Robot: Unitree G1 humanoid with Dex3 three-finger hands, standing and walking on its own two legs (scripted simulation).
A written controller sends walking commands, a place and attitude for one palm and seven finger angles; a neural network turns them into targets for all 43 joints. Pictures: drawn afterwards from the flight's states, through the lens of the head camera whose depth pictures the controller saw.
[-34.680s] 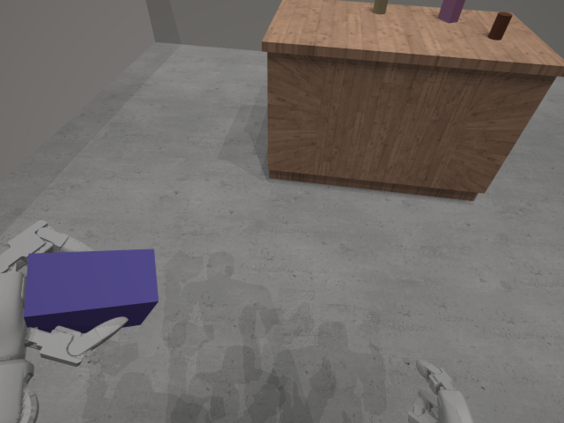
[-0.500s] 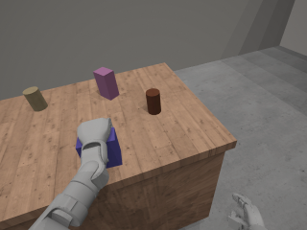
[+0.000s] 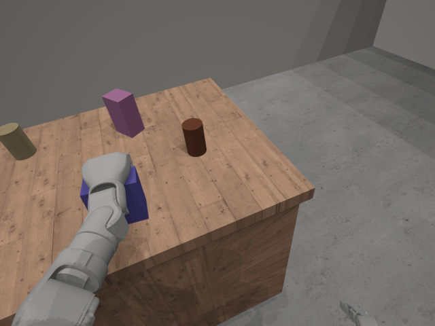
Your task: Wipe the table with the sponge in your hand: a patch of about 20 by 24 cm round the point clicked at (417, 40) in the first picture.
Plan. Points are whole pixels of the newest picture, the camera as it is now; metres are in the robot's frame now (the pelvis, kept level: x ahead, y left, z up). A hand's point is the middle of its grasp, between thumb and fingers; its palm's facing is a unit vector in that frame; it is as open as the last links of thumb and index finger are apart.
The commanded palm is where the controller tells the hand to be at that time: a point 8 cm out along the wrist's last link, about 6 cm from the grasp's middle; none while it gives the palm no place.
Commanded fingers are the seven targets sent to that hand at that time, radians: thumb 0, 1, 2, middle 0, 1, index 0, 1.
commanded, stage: wipe forward along the third lane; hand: left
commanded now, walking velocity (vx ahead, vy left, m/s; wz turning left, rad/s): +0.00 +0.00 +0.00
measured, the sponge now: (119, 204) +0.36 +0.24 +0.04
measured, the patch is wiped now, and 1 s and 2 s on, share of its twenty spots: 0.95 1.00 1.00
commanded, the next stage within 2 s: wipe back along the third lane in 0.72 s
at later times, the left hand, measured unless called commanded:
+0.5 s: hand (110, 172) +0.42 +0.27 +0.08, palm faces -0.08 +0.00 -1.00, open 9.8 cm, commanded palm +0.40 +0.28 +0.12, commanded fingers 0.00 0.10 1.30 -1.20 -1.60 -1.20 -1.60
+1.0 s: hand (105, 164) +0.45 +0.29 +0.08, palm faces -0.04 -0.01 -1.00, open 9.8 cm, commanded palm +0.41 +0.28 +0.11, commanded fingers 0.00 0.10 1.30 -1.20 -1.60 -1.20 -1.60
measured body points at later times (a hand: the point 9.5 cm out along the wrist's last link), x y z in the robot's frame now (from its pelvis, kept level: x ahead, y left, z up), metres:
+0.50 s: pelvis +0.01 +0.01 +0.00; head +0.01 -0.02 +0.45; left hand +0.42 +0.27 +0.14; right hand +0.13 -0.25 -0.13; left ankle +0.06 +0.17 -0.72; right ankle +0.00 -0.06 -0.72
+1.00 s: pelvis +0.02 +0.06 +0.00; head +0.03 +0.05 +0.45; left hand +0.44 +0.29 +0.13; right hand +0.10 -0.20 -0.13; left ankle +0.06 +0.18 -0.72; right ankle +0.00 -0.06 -0.72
